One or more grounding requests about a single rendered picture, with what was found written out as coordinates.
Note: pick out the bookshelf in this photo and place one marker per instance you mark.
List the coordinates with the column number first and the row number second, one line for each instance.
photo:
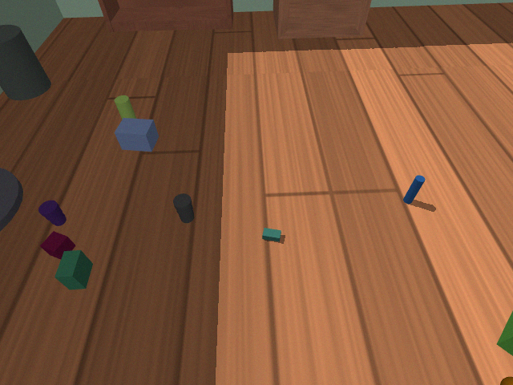
column 142, row 15

